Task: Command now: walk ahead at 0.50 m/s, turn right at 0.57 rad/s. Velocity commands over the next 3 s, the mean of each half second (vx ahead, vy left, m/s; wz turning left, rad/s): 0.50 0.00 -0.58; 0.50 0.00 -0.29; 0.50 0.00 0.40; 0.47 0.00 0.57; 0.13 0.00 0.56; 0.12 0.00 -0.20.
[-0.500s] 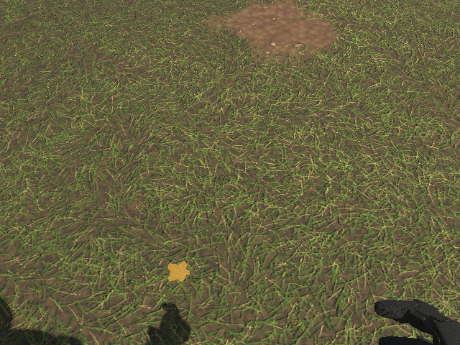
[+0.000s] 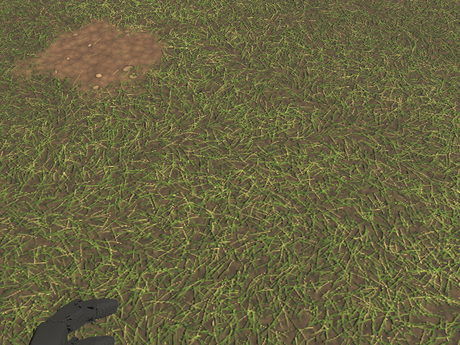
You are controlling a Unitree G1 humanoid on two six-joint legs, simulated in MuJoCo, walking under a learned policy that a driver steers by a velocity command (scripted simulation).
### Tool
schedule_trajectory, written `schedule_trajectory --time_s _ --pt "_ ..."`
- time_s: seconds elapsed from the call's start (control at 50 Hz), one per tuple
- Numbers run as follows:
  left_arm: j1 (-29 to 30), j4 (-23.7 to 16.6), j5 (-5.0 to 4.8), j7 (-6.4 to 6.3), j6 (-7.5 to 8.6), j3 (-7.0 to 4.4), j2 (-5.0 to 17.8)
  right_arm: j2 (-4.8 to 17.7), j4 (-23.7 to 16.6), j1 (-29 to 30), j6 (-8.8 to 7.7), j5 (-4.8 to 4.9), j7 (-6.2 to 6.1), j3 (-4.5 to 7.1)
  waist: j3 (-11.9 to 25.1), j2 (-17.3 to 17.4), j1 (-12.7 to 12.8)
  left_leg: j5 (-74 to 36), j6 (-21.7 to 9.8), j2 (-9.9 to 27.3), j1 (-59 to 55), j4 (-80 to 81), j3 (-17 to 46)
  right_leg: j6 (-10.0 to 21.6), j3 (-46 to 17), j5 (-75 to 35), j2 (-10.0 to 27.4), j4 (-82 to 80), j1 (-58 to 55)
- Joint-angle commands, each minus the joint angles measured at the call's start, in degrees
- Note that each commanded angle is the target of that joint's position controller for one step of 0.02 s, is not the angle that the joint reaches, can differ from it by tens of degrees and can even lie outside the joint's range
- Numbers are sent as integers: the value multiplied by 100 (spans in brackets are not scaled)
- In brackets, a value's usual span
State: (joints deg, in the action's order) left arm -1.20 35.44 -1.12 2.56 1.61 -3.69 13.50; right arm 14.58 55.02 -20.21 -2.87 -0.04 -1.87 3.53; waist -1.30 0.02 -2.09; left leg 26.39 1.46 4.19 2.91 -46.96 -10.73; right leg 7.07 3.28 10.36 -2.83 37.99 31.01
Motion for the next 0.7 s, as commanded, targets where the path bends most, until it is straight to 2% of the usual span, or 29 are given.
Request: schedule_trajectory --time_s 0.02,0.04,0.06,0.08,0.1,0.12,0.16,0.2,0.26,0.3,0.36,0.4,0.42,0.44,0.46,0.48,0.5,0.52,0.54,0.56,0.58,0.62,0.66,0.7 --pt "-2383 104 67 -155 -1 -431 1421 805 -908 433 -560 59 253 80 2300 -895 1112 360 -81 -560 4601 -3941 1834 1896 -5096 669 2148 -2030 -5693" --pt "-2038 165 121 -189 78 -360 1164 884 -1084 908 -618 256 252 118 1373 -652 948 -71 -213 -286 4898 -3447 1769 1536 -4265 640 1953 -2102 -4968" --pt "-1492 84 71 -165 147 -304 1000 791 -1131 997 -598 184 207 108 671 59 525 -490 -234 -35 4429 -2709 1726 1265 -3557 52 1662 -2212 -3691" --pt "-1087 -1 58 -159 192 -243 812 833 -1020 908 -510 44 148 165 495 108 280 -635 -184 137 3942 -2189 1674 1088 -3022 -548 1444 -2258 -2934" --pt "-938 -76 92 -164 207 -226 781 842 -996 749 -407 -3 141 190 433 20 96 -757 -133 221 3443 -1924 1687 1031 -2766 -923 1288 -2354 -2358" --pt "-916 -74 82 -166 216 -221 771 804 -1017 707 -314 -35 125 209 403 -28 14 -819 -54 220 3176 -1677 1627 1002 -2587 -1185 1182 -2411 -1985" --pt "-1070 -20 39 -233 237 -250 892 628 -1139 909 -219 -110 104 179 396 -90 8 -1219 128 132 3015 -1137 1485 1005 -2220 -1603 1034 -2471 -1556" --pt "-1384 91 0 -319 222 -286 1011 517 -1337 1451 -206 -110 80 135 290 -157 192 -1916 249 21 3165 -363 1463 908 -2082 -1506 917 -2475 -1523" --pt "-1675 223 -21 -371 165 -291 1024 388 -1543 2099 -227 -57 153 65 208 -337 443 -2865 233 -246 2876 881 1475 613 -1996 -916 676 -2359 -1468" --pt "-1827 298 -34 -355 146 -299 1037 428 -1653 2370 -253 -5 194 57 177 -450 563 -3087 204 -377 2631 1327 1490 513 -2143 -593 678 -2297 -1495" --pt "-2037 392 -71 -351 122 -289 974 592 -1808 2600 -342 50 270 83 175 -514 634 -2748 114 -472 2550 1787 1619 501 -2619 -338 839 -1913 -1992" --pt "-2028 403 -40 -378 89 -296 986 729 -1815 2483 -436 73 311 131 225 -688 530 -2226 -14 -530 2259 2008 1623 453 -2950 -430 922 -1558 -2265" --pt "-1931 368 -45 -387 73 -284 960 795 -1729 2181 -477 71 311 170 301 -801 354 -2160 -121 -545 1845 2211 1547 390 -3017 -573 877 -1339 -2282" --pt "-1839 319 -29 -380 78 -228 814 933 -1603 1641 -512 37 277 246 582 -796 82 -2230 -300 -420 984 2366 1544 228 -2875 -816 657 -827 -2109" --pt "-1730 210 28 -349 117 -108 498 1230 -1495 748 -533 -63 230 340 1258 -391 -332 -2076 -705 432 -489 2198 2287 -1 -2426 -490 363 592 -1404" --pt "-2467 95 -130 -349 153 -13 239 1654 -1317 31 -462 -125 214 455 2059 1393 -153 -1033 -1712 1756 -2419 2525 4682 -440 -1545 1737 -408 2338 534" --pt "-2559 180 -165 -383 152 -77 760 1215 -1324 97 -428 31 259 365 1822 1392 -176 125 -1749 2037 -2368 2859 5566 -519 -1518 2296 19 3252 1352" --pt "-2054 164 -131 -380 119 -176 1111 830 -1417 364 -391 53 247 261 1053 838 -291 105 -1488 1784 -1686 2948 4782 -573 -1483 1793 247 3576 1597" --pt "-1733 113 -60 -390 84 -188 1094 700 -1467 630 -343 2 238 202 624 464 -226 -509 -1307 1533 -1035 3029 4040 -617 -1280 1395 430 3580 1475" --pt "-1496 24 -1 -375 87 -198 1016 594 -1426 800 -316 -22 235 166 269 382 -143 -1093 -1235 1317 -493 3184 3532 -636 -1234 1100 570 3350 1398" --pt "-1473 -10 -14 -341 71 -204 918 517 -1394 866 -320 -64 225 125 150 489 -13 -1503 -1143 1139 -135 3316 3085 -619 -1204 916 726 3171 1176" --pt "-1497 -36 -55 -303 52 -143 637 490 -1271 792 -355 -42 257 118 107 593 64 -1947 -1190 942 201 3547 2596 -613 -1069 810 786 2862 933" --pt "-1334 -116 -16 -292 50 -82 486 646 -1132 694 -393 -15 284 160 49 530 85 -2479 -1336 948 286 3731 2258 -669 -1011 622 796 2362 978" --pt "-1064 -191 28 -267 82 -28 444 792 -1043 666 -386 14 286 194 39 435 65 -2966 -1388 938 229 3800 1926 -716 -929 159 827 1664 976"
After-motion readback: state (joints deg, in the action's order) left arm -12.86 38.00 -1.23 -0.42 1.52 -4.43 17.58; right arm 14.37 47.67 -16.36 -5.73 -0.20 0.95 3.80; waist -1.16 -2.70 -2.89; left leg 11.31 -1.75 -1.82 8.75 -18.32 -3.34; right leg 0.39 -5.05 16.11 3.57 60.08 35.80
